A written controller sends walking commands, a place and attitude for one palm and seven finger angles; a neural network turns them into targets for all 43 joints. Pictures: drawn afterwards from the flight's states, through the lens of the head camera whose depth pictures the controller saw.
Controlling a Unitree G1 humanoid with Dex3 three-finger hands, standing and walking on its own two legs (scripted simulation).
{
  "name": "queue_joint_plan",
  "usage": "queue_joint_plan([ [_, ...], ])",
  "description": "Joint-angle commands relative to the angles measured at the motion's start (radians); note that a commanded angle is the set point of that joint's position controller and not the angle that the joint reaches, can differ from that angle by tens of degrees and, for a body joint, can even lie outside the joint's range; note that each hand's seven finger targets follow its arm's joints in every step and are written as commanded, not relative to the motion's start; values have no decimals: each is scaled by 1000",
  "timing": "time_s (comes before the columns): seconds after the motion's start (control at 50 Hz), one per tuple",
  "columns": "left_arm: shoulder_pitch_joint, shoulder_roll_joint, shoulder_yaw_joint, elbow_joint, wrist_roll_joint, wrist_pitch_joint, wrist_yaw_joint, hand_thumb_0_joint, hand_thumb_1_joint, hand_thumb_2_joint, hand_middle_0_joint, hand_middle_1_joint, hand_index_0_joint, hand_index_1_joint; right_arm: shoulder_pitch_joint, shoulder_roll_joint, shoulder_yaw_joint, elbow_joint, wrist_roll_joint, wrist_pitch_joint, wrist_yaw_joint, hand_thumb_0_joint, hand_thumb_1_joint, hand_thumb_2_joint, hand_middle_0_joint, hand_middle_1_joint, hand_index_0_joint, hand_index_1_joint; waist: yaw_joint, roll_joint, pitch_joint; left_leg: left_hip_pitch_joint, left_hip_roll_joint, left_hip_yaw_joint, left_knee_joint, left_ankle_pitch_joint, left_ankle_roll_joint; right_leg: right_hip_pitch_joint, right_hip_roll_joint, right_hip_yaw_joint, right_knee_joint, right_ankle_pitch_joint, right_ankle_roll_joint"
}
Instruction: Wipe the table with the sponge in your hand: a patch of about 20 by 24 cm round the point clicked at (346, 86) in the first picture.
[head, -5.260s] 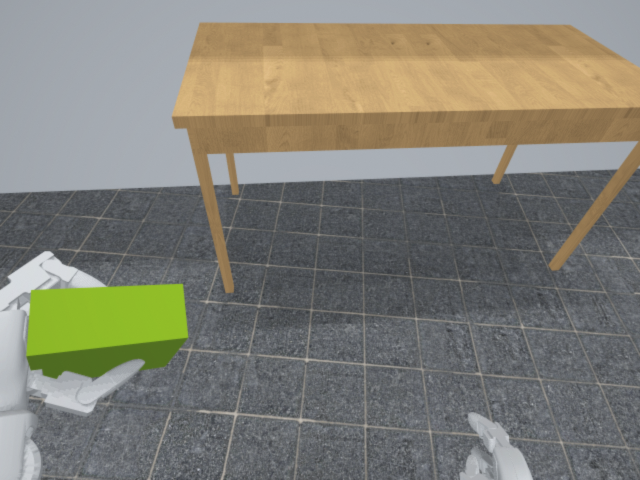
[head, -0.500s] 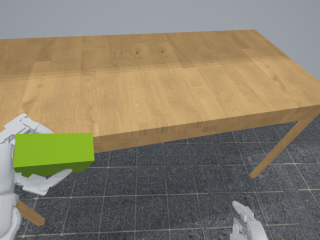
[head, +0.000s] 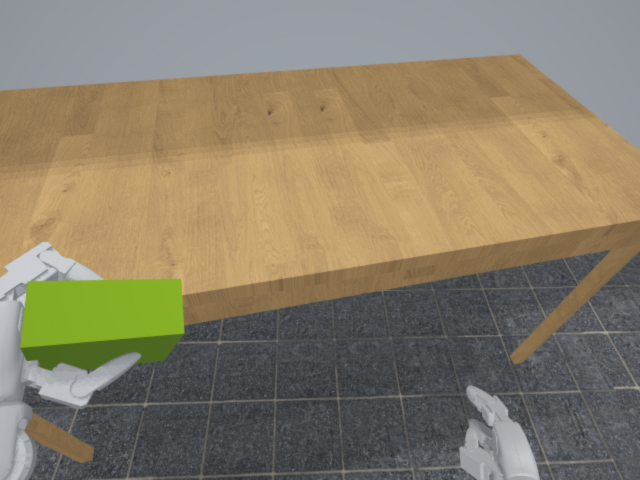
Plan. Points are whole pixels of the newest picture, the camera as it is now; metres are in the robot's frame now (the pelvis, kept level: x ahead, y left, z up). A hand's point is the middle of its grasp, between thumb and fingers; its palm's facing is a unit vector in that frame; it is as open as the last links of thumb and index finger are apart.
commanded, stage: come to a stop and stand still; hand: left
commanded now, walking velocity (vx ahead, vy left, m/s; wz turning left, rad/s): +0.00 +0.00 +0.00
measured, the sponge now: (129, 326) +0.23 +0.21 +0.13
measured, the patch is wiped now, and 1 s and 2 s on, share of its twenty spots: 0.00 0.00 0.00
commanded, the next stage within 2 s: look again from close up in 0.04 s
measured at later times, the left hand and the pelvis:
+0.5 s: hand (74, 336) +0.20 +0.25 +0.14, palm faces +0.37 -0.85 -0.38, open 9.7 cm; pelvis -0.01 +0.00 +0.00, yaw +0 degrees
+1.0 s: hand (125, 286) +0.26 +0.23 +0.15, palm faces +0.35 -0.86 -0.36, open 9.7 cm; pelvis +0.03 +0.00 -0.02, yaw -2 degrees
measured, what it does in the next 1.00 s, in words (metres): stands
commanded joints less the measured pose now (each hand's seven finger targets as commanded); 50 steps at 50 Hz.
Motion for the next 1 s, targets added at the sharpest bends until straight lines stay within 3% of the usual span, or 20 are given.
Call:
queue_joint_plan([
  [0.0,-103,167,108,-218,-15,-65,25,0,100,1300,-1200,-1600,-1200,-1600,-65,-118,-49,-156,-1,-37,-19,0,-900,-900,200,300,200,300,-9,39,-142,-9,39,-18,-71,186,-43,106,-47,36,-41,236,10],
  [0.1,-121,171,104,-238,-11,-65,27,0,100,1300,-1200,-1600,-1200,-1600,-62,-118,-49,-160,-1,-33,-20,0,-900,-900,200,300,200,300,-11,76,-143,-20,37,-22,-90,168,-43,124,-39,23,-44,212,12],
  [0.22,-81,191,128,-236,-15,-61,27,0,100,1300,-1200,-1600,-1200,-1600,-71,-121,-48,-161,-2,-35,-21,0,-900,-900,200,300,200,300,-6,79,-148,-32,38,-26,-99,161,-45,130,-34,13,-39,201,13],
  [0.36,-77,167,108,-220,-17,-62,25,0,100,1300,-1200,-1600,-1200,-1600,-57,-119,-48,-155,2,-36,-21,0,-900,-900,200,300,200,300,-9,44,-139,-59,42,-33,-106,120,-41,137,-36,11,-40,172,16],
  [0.42,-81,187,120,-231,-14,-62,25,0,100,1300,-1200,-1600,-1200,-1600,-68,-123,-49,-154,1,-41,-23,0,-900,-900,200,300,200,300,-9,80,-137,-44,42,-29,-112,132,-43,122,-30,8,-35,180,17],
  [0.46,-85,169,104,-227,-15,-64,24,0,100,1300,-1200,-1600,-1200,-1600,-60,-120,-48,-154,3,-40,-22,0,-900,-900,200,300,200,300,-8,69,-135,-66,48,-41,-118,133,-44,143,-32,0,-18,180,18],
  [0.52,-71,194,128,-228,-14,-61,27,0,100,1300,-1200,-1600,-1200,-1600,-66,-124,-49,-151,-1,-43,-24,0,-900,-900,200,300,200,300,-5,67,-139,-60,48,-36,-115,124,-43,133,-32,2,-19,181,19],
  [0.54,-82,167,104,-230,-13,-65,25,0,100,1300,-1200,-1600,-1200,-1600,-62,-121,-49,-148,0,-41,-23,0,-900,-900,200,300,200,300,-9,59,-146,-73,54,-40,-110,95,-42,147,-37,-2,-2,153,14],
  [0.62,-96,178,110,-234,-13,-68,29,0,100,1300,-1200,-1600,-1200,-1600,-74,-133,-57,-141,-8,-46,-27,0,-900,-900,200,300,200,300,-17,91,-121,-77,80,-60,-111,-152,-16,43,-34,33,33,-51,-6],
  [0.68,-121,154,90,-211,-6,-69,34,0,100,1300,-1200,-1600,-1200,-1600,-69,-134,-57,-140,-6,-44,-31,0,-900,-900,200,300,200,300,-19,93,-69,-133,120,-112,-124,-286,15,-10,-27,36,97,-131,-16],
  [0.76,-163,161,94,-221,-2,-78,39,0,100,1300,-1200,-1600,-1200,-1600,-65,-133,-55,-137,-5,-47,-34,0,-900,-900,200,300,200,300,-21,116,-60,-109,152,-131,-83,-214,36,-60,-28,30,193,-65,-29],
  [0.8,-151,168,104,-210,-2,-80,41,0,100,1300,-1200,-1600,-1200,-1600,-62,-131,-57,-138,-4,-47,-33,0,-900,-900,200,300,200,300,-19,59,-75,-115,131,-88,5,-127,34,-31,-51,70,175,-6,-46],
  [0.82,-142,186,119,-220,-5,-79,41,0,100,1300,-1200,-1600,-1200,-1600,-71,-136,-59,-141,-5,-50,-32,0,-900,-900,200,300,200,300,-22,22,-81,-101,103,-41,70,-59,18,-38,-74,120,158,31,-65],
  [0.84,-146,178,111,-225,-6,-86,41,0,100,1300,-1200,-1600,-1200,-1600,-65,-131,-60,-140,-3,-48,-28,0,-900,-900,200,300,200,300,-23,-10,-93,-131,82,-18,147,-29,9,-7,-114,182,136,45,-87],
  [0.88,-127,184,118,-224,-7,-95,39,0,100,1300,-1200,-1600,-1200,-1600,-65,-125,-65,-143,3,-45,-15,0,-900,-900,200,300,200,300,-19,-93,-98,-226,27,26,335,-45,-16,55,-221,391,66,83,-158],
  [0.9,-129,201,133,-246,-6,-104,41,0,100,1300,-1200,-1600,-1200,-1600,-68,-122,-66,-145,6,-43,-7,0,-900,-900,200,300,200,300,-17,-111,-99,-305,22,18,398,-88,-24,117,-278,481,47,139,-197],
  [0.92,-128,228,161,-262,-5,-112,43,0,100,1300,-1200,-1600,-1200,-1600,-78,-128,-67,-147,7,-41,2,0,-900,-900,200,300,200,300,-13,-99,-95,-358,36,-10,435,-172,-28,143,-315,528,55,197,-228],
  [0.94,-112,215,155,-268,-7,-120,42,0,100,1300,-1200,-1600,-1200,-1600,-71,-118,-61,-143,7,-34,9,0,-900,-900,200,300,200,300,-6,-75,-88,-411,60,-45,430,-253,-20,176,-332,499,73,224,-235],
  [0.96,-82,208,159,-268,-8,-123,42,0,100,1300,-1200,-1600,-1200,-1600,-63,-113,-58,-142,9,-29,11,0,-900,-900,200,300,200,300,-6,-59,-90,-385,78,-62,382,-255,-10,163,-314,460,110,247,-223],
  [0.98,-74,204,160,-293,-8,-126,42,0,100,1300,-1200,-1600,-1200,-1600,-51,-110,-56,-139,8,-25,13,0,-900,-900,200,300,200,300,-19,-38,-112,-282,79,-52,273,-183,-5,109,-281,391,166,245,-194],
])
